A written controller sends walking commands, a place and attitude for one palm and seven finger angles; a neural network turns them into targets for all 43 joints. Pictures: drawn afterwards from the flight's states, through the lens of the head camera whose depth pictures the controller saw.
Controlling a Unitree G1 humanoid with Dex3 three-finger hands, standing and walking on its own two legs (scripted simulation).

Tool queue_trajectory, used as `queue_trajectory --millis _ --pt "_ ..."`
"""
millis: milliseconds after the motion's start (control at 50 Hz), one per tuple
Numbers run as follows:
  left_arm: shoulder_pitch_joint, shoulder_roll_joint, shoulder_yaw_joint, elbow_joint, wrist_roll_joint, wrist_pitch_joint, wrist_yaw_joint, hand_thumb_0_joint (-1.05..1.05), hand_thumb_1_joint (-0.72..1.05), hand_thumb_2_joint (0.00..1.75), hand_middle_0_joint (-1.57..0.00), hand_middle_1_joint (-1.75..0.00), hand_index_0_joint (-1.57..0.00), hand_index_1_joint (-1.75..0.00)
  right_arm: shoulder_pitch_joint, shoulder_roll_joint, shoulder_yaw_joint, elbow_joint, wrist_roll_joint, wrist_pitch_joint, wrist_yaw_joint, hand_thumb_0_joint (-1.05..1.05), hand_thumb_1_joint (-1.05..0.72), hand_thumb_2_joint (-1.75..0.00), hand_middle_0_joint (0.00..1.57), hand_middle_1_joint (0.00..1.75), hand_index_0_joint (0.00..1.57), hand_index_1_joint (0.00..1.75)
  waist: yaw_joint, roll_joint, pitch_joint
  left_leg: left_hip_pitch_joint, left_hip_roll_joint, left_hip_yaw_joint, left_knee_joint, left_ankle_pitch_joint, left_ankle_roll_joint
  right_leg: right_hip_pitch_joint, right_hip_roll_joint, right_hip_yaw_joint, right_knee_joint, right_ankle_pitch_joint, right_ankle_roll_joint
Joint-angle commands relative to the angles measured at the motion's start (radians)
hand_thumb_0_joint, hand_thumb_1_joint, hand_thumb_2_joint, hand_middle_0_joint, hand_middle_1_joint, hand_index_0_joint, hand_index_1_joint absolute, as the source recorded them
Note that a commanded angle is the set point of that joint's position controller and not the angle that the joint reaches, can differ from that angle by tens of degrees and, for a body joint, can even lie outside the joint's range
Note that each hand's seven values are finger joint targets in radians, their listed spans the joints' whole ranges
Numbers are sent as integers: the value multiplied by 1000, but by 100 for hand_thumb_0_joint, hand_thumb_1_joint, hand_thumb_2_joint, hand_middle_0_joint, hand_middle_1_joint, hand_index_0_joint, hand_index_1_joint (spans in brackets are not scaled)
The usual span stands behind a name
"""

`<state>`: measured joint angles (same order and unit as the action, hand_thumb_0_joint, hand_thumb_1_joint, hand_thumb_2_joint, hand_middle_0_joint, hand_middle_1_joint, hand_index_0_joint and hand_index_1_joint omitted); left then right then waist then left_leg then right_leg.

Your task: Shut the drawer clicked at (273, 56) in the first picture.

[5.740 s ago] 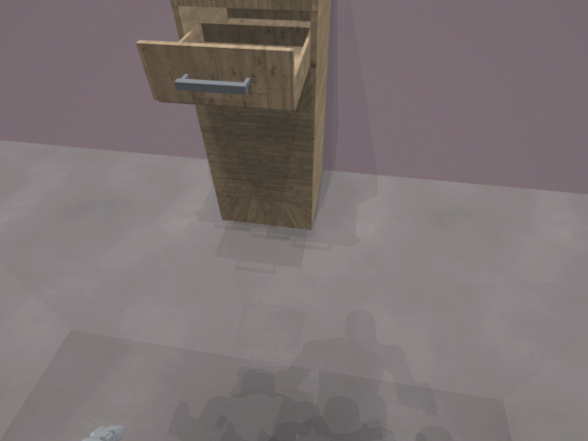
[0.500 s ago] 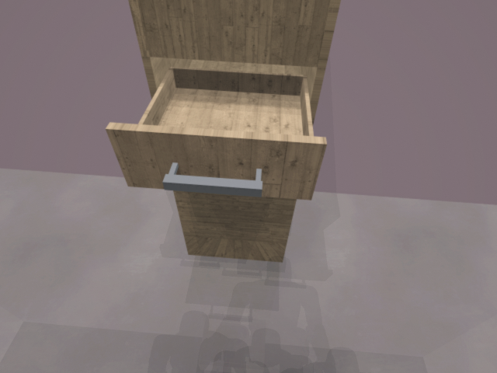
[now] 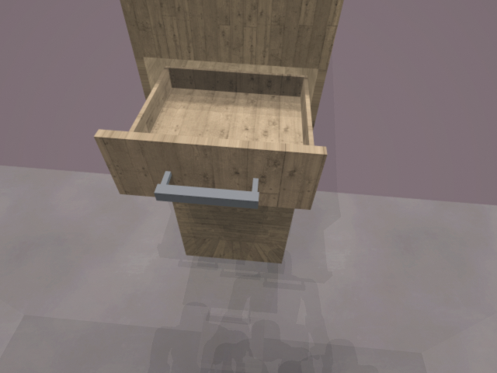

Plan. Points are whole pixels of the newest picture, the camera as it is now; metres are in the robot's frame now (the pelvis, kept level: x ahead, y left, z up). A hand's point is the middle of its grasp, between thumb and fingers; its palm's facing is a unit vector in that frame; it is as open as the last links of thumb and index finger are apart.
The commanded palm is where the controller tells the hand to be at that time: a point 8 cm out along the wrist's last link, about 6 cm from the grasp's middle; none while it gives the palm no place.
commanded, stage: look again from close up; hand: left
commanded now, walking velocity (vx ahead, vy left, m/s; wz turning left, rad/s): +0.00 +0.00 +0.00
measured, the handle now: (209, 188) +0.40 +0.10 +0.07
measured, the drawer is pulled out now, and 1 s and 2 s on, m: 0.28 0.28 0.28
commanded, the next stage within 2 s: shuffle to correct the standing spot in 0.20 s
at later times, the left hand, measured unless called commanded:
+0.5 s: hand out of the picture +0.03 +0.15 -0.18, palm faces -0.01 -0.99 -0.17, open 7.4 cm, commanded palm none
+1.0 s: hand out of the picture +0.08 +0.09 -0.19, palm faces +0.01 -0.99 -0.14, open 7.4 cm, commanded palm none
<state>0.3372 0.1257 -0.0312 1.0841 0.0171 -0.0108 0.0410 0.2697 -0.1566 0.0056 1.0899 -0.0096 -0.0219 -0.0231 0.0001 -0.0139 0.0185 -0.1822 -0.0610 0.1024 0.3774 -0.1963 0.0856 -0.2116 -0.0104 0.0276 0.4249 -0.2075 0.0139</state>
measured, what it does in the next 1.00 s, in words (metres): walks ahead: left foot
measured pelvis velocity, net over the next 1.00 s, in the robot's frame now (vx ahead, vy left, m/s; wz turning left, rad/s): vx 0.11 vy -0.06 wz -0.04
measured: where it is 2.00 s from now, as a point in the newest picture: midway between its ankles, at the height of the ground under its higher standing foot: outside the picture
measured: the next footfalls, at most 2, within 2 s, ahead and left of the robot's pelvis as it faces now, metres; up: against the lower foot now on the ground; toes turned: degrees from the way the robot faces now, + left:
left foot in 0.96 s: +0.18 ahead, +0.04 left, +0.00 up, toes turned +1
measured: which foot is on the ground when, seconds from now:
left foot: down 0.00-0.68, up 0.70-0.94, down 0.96-1.00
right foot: down 0.00-1.00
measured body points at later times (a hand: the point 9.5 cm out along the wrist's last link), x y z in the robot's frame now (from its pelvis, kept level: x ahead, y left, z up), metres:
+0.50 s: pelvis +0.04 -0.02 +0.00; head +0.05 -0.01 +0.45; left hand +0.04 +0.20 -0.17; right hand +0.03 -0.24 -0.16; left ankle +0.01 +0.06 -0.74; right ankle +0.01 -0.13 -0.74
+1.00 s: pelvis +0.11 -0.06 -0.01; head +0.14 -0.05 +0.44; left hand +0.08 +0.14 -0.18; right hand +0.19 -0.28 -0.16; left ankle +0.14 +0.04 -0.74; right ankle +0.03 -0.13 -0.74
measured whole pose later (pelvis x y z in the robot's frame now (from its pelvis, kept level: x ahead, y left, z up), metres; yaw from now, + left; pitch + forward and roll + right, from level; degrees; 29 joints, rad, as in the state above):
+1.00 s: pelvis +0.11 -0.06 -0.01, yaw -2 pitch -1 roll +0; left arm 0.35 0.12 -0.01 1.07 0.01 0.00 0.05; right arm 0.14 -0.12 -0.01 1.02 0.00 -0.02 -0.05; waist 0.02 -0.04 0.08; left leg -0.27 0.00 0.08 0.54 -0.23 0.03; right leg -0.09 0.05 -0.03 0.52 -0.40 -0.05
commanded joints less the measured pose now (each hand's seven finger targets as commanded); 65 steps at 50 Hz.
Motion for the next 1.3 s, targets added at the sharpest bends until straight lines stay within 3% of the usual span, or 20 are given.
queue_trajectory --millis 0,320,420,540,600,640,660,680,720,760,840,880,920,940,960,1000,1040,1120,1260,1280 --pt "51 93 15 -32 -8 -16 4 0 90 90 -20 -30 -20 -30 56 -89 -10 -17 5 -17 -6 0 -90 -90 20 30 20 30 -10 8 24 25 165 -166 -84 66 -37 -20 -83 94 -63 88 -55" --pt "39 96 15 -12 -10 -11 1 0 90 90 -20 -30 -20 -30 72 -89 -2 22 0 -20 -13 0 -90 -90 20 30 20 30 -7 -12 32 61 175 -156 -68 114 -35 22 -73 69 -59 88 -53" --pt "30 95 29 -33 2 7 -15 0 90 90 -20 -30 -20 -30 78 -130 -23 15 -7 -9 -17 0 -90 -90 20 30 20 30 -13 50 86 35 249 -240 -131 -104 6 -68 -25 1 41 -79 -56" --pt "36 88 48 -61 11 19 -30 0 90 90 -20 -30 -20 -30 96 -149 -44 -11 -14 -4 -32 0 -90 -90 20 30 20 30 -10 96 102 52 354 -309 -96 46 96 -164 -11 -46 178 -189 -56" --pt "100 87 58 -49 10 11 -31 0 90 90 -20 -30 -20 -30 62 -136 -46 -30 -13 -5 -32 0 -90 -90 20 30 20 30 18 15 50 -50 262 -183 46 63 30 13 -41 13 20 -4 -78" --pt "147 143 66 -34 8 6 -23 0 90 90 -20 -30 -20 -30 45 -69 -33 -50 -7 -10 -27 0 -90 -90 20 30 20 30 28 -195 40 -217 111 -2 237 -139 -41 161 -182 195 -64 167 -152" --pt "181 159 72 -23 5 2 -17 0 90 90 -20 -30 -20 -30 16 -54 -32 -56 -7 -7 -26 0 -90 -90 20 30 20 30 44 -263 51 -297 66 34 398 -311 -65 203 -256 289 -123 313 -218" --pt "196 152 73 -21 9 -1 -11 0 90 90 -20 -30 -20 -30 -15 -60 -33 -66 -6 -6 -27 0 -90 -90 20 30 20 30 56 -232 60 -367 77 -7 551 -402 -65 233 -286 307 -130 488 -276" --pt "175 134 71 -26 10 -5 -3 0 90 90 -20 -30 -20 -30 -36 -57 -36 -69 -4 -10 -25 0 -90 -90 20 30 20 30 43 -76 38 -422 87 -43 691 -372 -74 291 -278 227 -80 752 -310" --pt "145 127 64 -31 6 -16 6 0 90 90 -20 -30 -20 -30 -47 -32 -26 -66 1 -6 -22 0 -90 -90 20 30 20 30 26 43 13 -376 98 -61 625 -345 -88 296 -268 155 -51 913 -276" --pt "88 126 50 -45 4 -25 11 0 90 90 -20 -30 -20 -30 -32 7 -13 -68 17 2 -15 0 -90 -90 20 30 20 30 -2 -23 -24 -188 68 -37 312 -192 -99 229 -194 67 -9 969 -184" --pt "53 137 47 -52 -8 -23 13 0 90 90 -20 -30 -20 -30 17 -10 -16 -59 22 7 -20 0 -90 -90 20 30 20 30 -37 -69 -36 -37 43 -30 114 16 -93 170 -152 28 58 938 -119" --pt "49 129 47 -70 -23 -17 10 0 90 90 -20 -30 -20 -30 52 -69 -31 -59 16 3 -30 0 -90 -90 20 30 20 30 -45 -48 -60 138 134 -68 81 458 -51 63 -110 22 123 773 -36" --pt "65 102 46 -80 -21 -9 16 0 90 90 -20 -30 -20 -30 58 -91 -38 -72 16 1 -33 0 -90 -90 20 30 20 30 -31 -26 -68 193 221 -146 125 698 0 -6 -82 21 124 543 -15" --pt "93 75 45 -78 -15 2 25 0 90 90 -20 -30 -20 -30 31 -104 -38 -80 12 10 -39 0 -90 -90 20 30 20 30 -5 -4 -26 158 259 -159 148 759 33 -30 -69 31 81 339 14" --pt "111 81 45 -68 -6 17 28 0 90 90 -20 -30 -20 -30 -31 -85 -26 -93 11 14 -45 0 -90 -90 20 30 20 30 18 78 44 54 243 -194 121 641 34 -3 -77 58 11 201 9" --pt "110 101 47 -76 -5 22 23 0 90 90 -20 -30 -20 -30 -58 -77 -29 -114 11 16 -39 0 -90 -90 20 30 20 30 21 60 69 17 216 -196 97 503 13 8 -87 72 -9 213 -9" --pt "90 115 51 -95 -8 16 22 0 90 90 -20 -30 -20 -30 -41 -77 -35 -121 6 18 -33 0 -90 -90 20 30 20 30 10 13 -64 73 198 -176 124 448 -12 56 -111 86 1 341 -20" --pt "62 105 38 -121 -8 11 13 0 90 90 -20 -30 -20 -30 -43 -64 -28 -110 4 14 -17 0 -90 -90 20 30 20 30 10 -31 -25 29 185 -181 30 208 -25 45 -100 89 -60 143 -30" --pt "70 147 46 -143 18 -13 48 0 90 90 -20 -30 -20 -30 -59 -159 -49 -180 6 2 -16 0 -90 -90 20 30 20 30 -7 6 -20 64 180 -125 264 409 -45 -47 -121 122 -26 606 8"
